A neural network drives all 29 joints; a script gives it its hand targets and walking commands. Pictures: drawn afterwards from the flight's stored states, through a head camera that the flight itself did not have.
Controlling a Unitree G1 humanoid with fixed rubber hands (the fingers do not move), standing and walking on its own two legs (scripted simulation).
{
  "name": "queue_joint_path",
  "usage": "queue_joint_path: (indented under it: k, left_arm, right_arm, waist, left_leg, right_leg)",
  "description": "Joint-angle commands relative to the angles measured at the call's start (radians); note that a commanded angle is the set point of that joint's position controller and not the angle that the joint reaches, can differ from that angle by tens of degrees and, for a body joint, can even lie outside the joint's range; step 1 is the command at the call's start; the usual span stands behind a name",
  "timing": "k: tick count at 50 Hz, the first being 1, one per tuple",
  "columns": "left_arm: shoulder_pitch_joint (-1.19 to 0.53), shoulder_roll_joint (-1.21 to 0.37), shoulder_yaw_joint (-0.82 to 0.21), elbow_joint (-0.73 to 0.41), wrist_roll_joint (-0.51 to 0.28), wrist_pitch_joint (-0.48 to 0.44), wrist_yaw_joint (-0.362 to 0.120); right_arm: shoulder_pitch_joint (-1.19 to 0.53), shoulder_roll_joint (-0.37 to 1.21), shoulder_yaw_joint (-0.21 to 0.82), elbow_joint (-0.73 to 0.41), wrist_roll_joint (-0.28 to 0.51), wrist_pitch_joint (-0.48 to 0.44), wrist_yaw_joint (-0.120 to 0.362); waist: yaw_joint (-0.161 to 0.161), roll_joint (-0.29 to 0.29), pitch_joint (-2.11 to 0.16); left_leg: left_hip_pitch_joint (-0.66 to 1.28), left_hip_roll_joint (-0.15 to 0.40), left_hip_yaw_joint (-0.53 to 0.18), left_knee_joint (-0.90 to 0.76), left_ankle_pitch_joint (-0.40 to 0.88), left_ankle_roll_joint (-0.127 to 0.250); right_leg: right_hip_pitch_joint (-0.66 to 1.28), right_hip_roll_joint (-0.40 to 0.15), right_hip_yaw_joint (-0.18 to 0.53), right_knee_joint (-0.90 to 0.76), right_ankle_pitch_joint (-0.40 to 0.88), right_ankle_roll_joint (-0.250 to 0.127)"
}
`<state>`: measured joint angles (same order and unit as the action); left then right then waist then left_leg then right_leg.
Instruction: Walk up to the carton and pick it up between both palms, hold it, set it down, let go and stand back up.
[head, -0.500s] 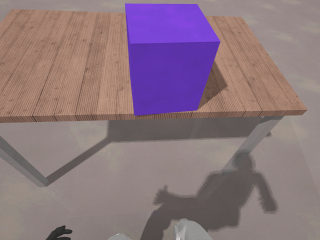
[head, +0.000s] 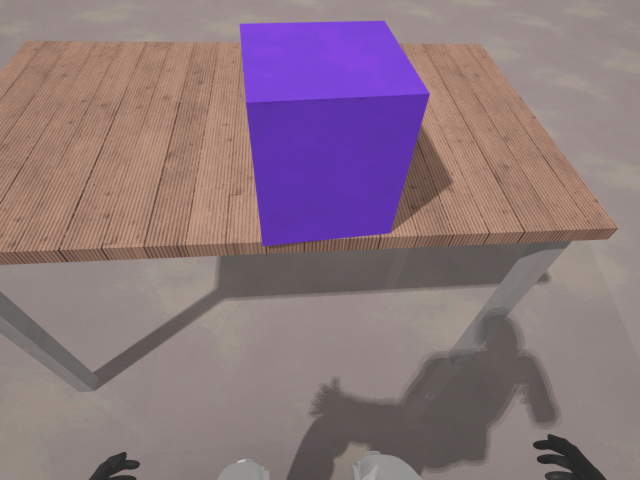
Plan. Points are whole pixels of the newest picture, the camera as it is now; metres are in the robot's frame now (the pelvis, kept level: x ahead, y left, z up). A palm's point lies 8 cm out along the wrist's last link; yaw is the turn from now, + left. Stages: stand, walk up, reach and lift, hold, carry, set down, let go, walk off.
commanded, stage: walk up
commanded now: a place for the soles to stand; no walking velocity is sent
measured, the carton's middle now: (321, 137) +0.58 +0.01 +0.11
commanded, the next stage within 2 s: none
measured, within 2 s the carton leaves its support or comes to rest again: neither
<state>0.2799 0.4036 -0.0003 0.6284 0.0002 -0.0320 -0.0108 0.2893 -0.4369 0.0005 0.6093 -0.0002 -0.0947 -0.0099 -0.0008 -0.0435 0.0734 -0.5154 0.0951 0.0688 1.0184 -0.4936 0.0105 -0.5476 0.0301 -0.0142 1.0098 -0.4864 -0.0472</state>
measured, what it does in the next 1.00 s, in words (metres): stands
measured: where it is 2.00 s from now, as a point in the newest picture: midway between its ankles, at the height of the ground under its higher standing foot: outside the picture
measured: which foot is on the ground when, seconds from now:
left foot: down 0.00-0.70, up 0.72-1.00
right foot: down 0.00-1.00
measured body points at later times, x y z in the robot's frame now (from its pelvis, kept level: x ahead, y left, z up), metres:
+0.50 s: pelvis +0.01 +0.01 +0.00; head +0.04 +0.03 +0.45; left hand +0.13 +0.29 -0.11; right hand +0.12 -0.31 -0.06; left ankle +0.03 +0.13 -0.68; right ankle +0.05 -0.10 -0.67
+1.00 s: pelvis +0.05 -0.02 +0.00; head +0.06 +0.00 +0.45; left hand +0.17 +0.28 -0.10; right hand +0.18 -0.34 -0.06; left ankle +0.07 +0.12 -0.65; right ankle +0.08 -0.12 -0.68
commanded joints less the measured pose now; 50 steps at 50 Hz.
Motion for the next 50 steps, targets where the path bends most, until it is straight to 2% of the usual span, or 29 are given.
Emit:
queue_joint_path:
  k: [1,2,3,4,5,8,10,11,13,15,17,18,20,21,22,23,24,25,27,29,32,34,35,36,37,38,39,44,50]
  left_arm:
    - [0.052,0.290,0.140,0.022,0.048,-0.058,0.004]
    - [0.119,0.309,0.147,0.028,0.041,-0.065,0.013]
    - [0.102,0.366,0.158,0.018,0.033,-0.061,0.015]
    - [0.078,0.341,0.148,0.017,0.032,-0.056,0.014]
    - [0.094,0.356,0.159,0.032,0.030,-0.053,0.021]
    - [-0.066,0.289,0.121,-0.012,0.030,-0.036,0.017]
    - [-0.118,0.201,0.110,-0.041,0.023,-0.040,0.013]
    - [-0.109,0.202,0.097,-0.038,0.020,-0.039,0.018]
    - [-0.106,0.226,0.105,-0.034,0.014,-0.042,0.010]
    - [0.016,0.252,0.119,0.007,0.025,-0.061,0.011]
    - [0.080,0.333,0.152,0.041,0.028,-0.064,0.016]
    - [0.076,0.361,0.148,0.034,0.036,-0.059,0.015]
    - [0.064,0.353,0.143,0.020,0.035,-0.046,0.020]
    - [0.032,0.371,0.152,-0.003,0.050,-0.031,-0.006]
    - [-0.019,0.342,0.149,-0.018,0.044,-0.018,-0.018]
    - [-0.076,0.268,0.143,-0.058,0.049,-0.006,-0.021]
    - [-0.137,0.165,0.114,-0.090,0.053,-0.007,-0.028]
    - [-0.199,0.211,0.114,-0.122,0.071,-0.010,-0.023]
    - [-0.159,0.258,0.135,-0.103,0.066,-0.023,-0.032]
    - [-0.107,0.244,0.134,-0.080,0.054,-0.024,-0.044]
    - [-0.097,0.264,0.151,-0.097,0.041,-0.029,-0.052]
    - [0.059,0.274,0.162,-0.033,0.036,-0.047,-0.041]
    - [0.191,0.306,0.182,0.031,0.045,-0.054,-0.033]
    - [0.278,0.408,0.211,0.035,0.042,-0.063,-0.007]
    - [0.231,0.422,0.213,0.016,0.014,-0.056,0.002]
    - [0.160,0.404,0.196,0.005,0.020,-0.046,-0.001]
    - [0.156,0.386,0.188,0.006,0.022,-0.040,0.004]
    - [0.113,0.335,0.175,0.002,0.029,-0.028,0.016]
    - [0.120,0.337,0.164,-0.018,0.039,-0.015,0.001]
  right_arm:
    - [-0.048,-0.232,-0.103,-0.018,-0.026,-0.017,-0.034]
    - [-0.085,-0.204,-0.092,-0.009,-0.020,-0.007,-0.034]
    - [-0.071,-0.217,-0.095,-0.007,-0.019,0.001,-0.041]
    - [-0.079,-0.239,-0.105,-0.002,-0.017,0.005,-0.037]
    - [-0.054,-0.261,-0.105,0.012,-0.017,0.005,-0.038]
    - [0.082,-0.217,-0.111,0.051,-0.012,-0.023,-0.032]
    - [0.175,-0.315,-0.144,0.061,-0.031,-0.043,-0.031]
    - [0.163,-0.334,-0.145,0.041,-0.029,-0.038,-0.036]
    - [0.078,-0.322,-0.131,0.023,-0.020,-0.034,-0.042]
    - [-0.027,-0.281,-0.110,-0.004,-0.021,-0.025,-0.042]
    - [-0.060,-0.205,-0.092,-0.013,-0.003,-0.007,-0.038]
    - [-0.077,-0.215,-0.093,-0.004,-0.011,0.004,-0.040]
    - [-0.047,-0.241,-0.101,0.002,-0.015,0.003,-0.037]
    - [0.074,-0.262,-0.118,0.026,-0.005,-0.020,-0.031]
    - [0.156,-0.284,-0.135,0.065,-0.004,-0.034,-0.030]
    - [0.267,-0.300,-0.147,0.096,-0.022,-0.047,-0.036]
    - [0.347,-0.397,-0.187,0.120,-0.042,-0.059,-0.043]
    - [0.344,-0.445,-0.188,0.089,-0.018,-0.057,-0.047]
    - [0.266,-0.434,-0.184,0.060,-0.014,-0.055,-0.058]
    - [0.233,-0.397,-0.171,0.034,-0.026,-0.054,-0.066]
    - [0.182,-0.411,-0.166,-0.011,-0.031,-0.053,-0.066]
    - [0.062,-0.354,-0.135,-0.057,-0.025,-0.040,-0.050]
    - [0.069,-0.264,-0.111,-0.040,-0.037,-0.031,-0.054]
    - [0.056,-0.151,-0.076,-0.060,-0.017,-0.032,-0.043]
    - [0.003,-0.231,-0.085,-0.052,-0.007,-0.013,-0.052]
    - [-0.011,-0.281,-0.102,-0.041,-0.010,-0.005,-0.051]
    - [0.010,-0.297,-0.105,-0.012,-0.005,-0.002,-0.043]
    - [0.067,-0.262,-0.110,0.055,-0.002,0.015,-0.030]
    - [-0.014,-0.274,-0.120,0.040,-0.019,-0.013,-0.045]
  waist:
    - [0.060,-0.039,-0.114]
    - [0.082,-0.139,-0.140]
    - [0.080,-0.080,-0.141]
    - [0.077,-0.056,-0.112]
    - [0.077,-0.025,-0.137]
    - [-0.021,-0.060,-0.103]
    - [-0.078,0.193,-0.182]
    - [-0.080,0.220,-0.147]
    - [-0.033,0.111,-0.129]
    - [0.040,0.065,-0.152]
    - [0.054,-0.175,-0.163]
    - [0.076,-0.133,-0.125]
    - [0.063,-0.046,-0.094]
    - [0.023,-0.160,-0.133]
    - [-0.024,-0.169,-0.115]
    - [-0.073,-0.001,-0.098]
    - [-0.141,0.325,-0.089]
    - [-0.150,0.227,-0.081]
    - [-0.094,0.120,-0.089]
    - [-0.068,0.103,-0.135]
    - [-0.039,0.156,-0.102]
    - [0.073,0.115,-0.142]
    - [0.122,-0.010,-0.171]
    - [0.176,-0.331,-0.147]
    - [0.174,-0.264,-0.126]
    - [0.133,-0.070,-0.068]
    - [0.119,-0.058,-0.060]
    - [0.069,-0.174,0.022]
    - [0.101,-0.175,-0.098]
  left_leg:
    - [-0.072,0.128,-0.233,-0.162,0.068,0.128]
    - [-0.206,-0.002,-0.051,0.001,0.012,0.057]
    - [-0.223,-0.061,-0.017,0.032,-0.109,0.039]
    - [-0.226,-0.043,-0.054,0.028,-0.178,0.041]
    - [-0.249,-0.047,-0.057,0.046,-0.217,0.046]
    - [0.127,-0.011,-0.094,-0.193,0.072,0.067]
    - [0.384,0.178,-0.412,-0.424,0.152,0.179]
    - [0.419,0.287,-0.529,-0.456,0.273,0.256]
    - [0.296,0.274,-0.432,-0.373,0.424,0.270]
    - [0.093,0.157,-0.241,-0.218,0.317,0.165]
    - [-0.130,-0.030,-0.030,0.039,0.029,0.053]
    - [-0.229,-0.061,-0.042,0.054,-0.135,0.053]
    - [-0.194,-0.047,-0.066,0.010,-0.220,0.056]
    - [-0.093,-0.062,-0.054,-0.057,-0.227,0.099]
    - [0.062,-0.056,-0.078,-0.165,-0.185,0.112]
    - [0.313,0.000,-0.188,-0.389,-0.248,0.124]
    - [0.546,0.225,-0.596,-0.626,-0.447,0.218]
    - [0.569,0.393,-0.794,-0.705,-0.348,0.279]
    - [0.544,0.400,-0.775,-0.617,-0.046,0.323]
    - [0.537,0.367,-0.582,-0.484,0.291,0.322]
    - [0.301,0.397,-0.546,-0.460,0.247,0.320]
    - [0.056,0.254,-0.327,-0.267,0.197,0.215]
    - [-0.162,0.134,-0.162,-0.030,0.167,0.131]
    - [-0.427,-0.055,-0.005,0.365,0.015,0.029]
    - [-0.481,-0.098,-0.076,0.381,-0.157,0.028]
    - [-0.462,-0.063,-0.087,0.381,-0.171,0.029]
    - [-0.453,-0.045,-0.090,0.335,-0.117,0.028]
    - [-0.343,-0.005,-0.073,0.217,0.013,0.025]
    - [-0.252,-0.031,-0.043,-0.008,-0.220,0.045]
  right_leg:
    - [0.143,-0.113,0.191,-0.294,-0.021,-0.049]
    - [0.254,-0.196,0.439,-0.472,-0.092,-0.112]
    - [0.251,-0.305,0.675,-0.547,-0.065,-0.191]
    - [0.285,-0.304,0.699,-0.543,-0.028,-0.218]
    - [0.337,-0.326,0.719,-0.521,0.070,-0.206]
    - [0.013,-0.195,0.407,-0.325,0.206,-0.151]
    - [-0.211,-0.038,0.078,0.028,0.208,-0.005]
    - [-0.301,-0.051,0.009,0.065,0.090,0.015]
    - [-0.165,-0.084,0.021,-0.037,0.053,-0.001]
    - [0.062,-0.085,0.097,-0.191,0.228,-0.035]
    - [0.230,-0.212,0.472,-0.443,0.061,-0.114]
    - [0.256,-0.292,0.661,-0.515,0.001,-0.197]
    - [0.242,-0.300,0.684,-0.494,0.075,-0.234]
    - [0.200,-0.262,0.626,-0.455,-0.089,-0.255]
    - [0.049,-0.201,0.519,-0.377,-0.275,-0.202]
    - [-0.190,-0.102,0.289,-0.174,-0.280,-0.137]
    - [-0.551,0.000,0.057,0.175,-0.162,-0.017]
    - [-0.632,-0.047,0.036,0.251,-0.117,0.011]
    - [-0.585,-0.102,0.070,0.281,-0.145,0.026]
    - [-0.492,-0.115,0.029,0.247,-0.173,0.021]
    - [-0.304,-0.135,0.045,0.098,-0.167,0.011]
    - [0.088,-0.077,0.038,-0.187,-0.018,-0.015]
    - [0.389,-0.029,0.057,-0.309,-0.002,-0.013]
    - [0.466,-0.257,0.601,-0.594,-0.190,-0.039]
    - [0.447,-0.330,0.855,-0.716,-0.121,-0.068]
    - [0.407,-0.342,0.876,-0.704,-0.134,-0.114]
    - [0.428,-0.312,0.785,-0.677,-0.137,-0.108]
    - [0.324,-0.230,0.557,-0.627,-0.024,-0.077]
    - [0.361,-0.277,0.574,-0.461,0.222,-0.251]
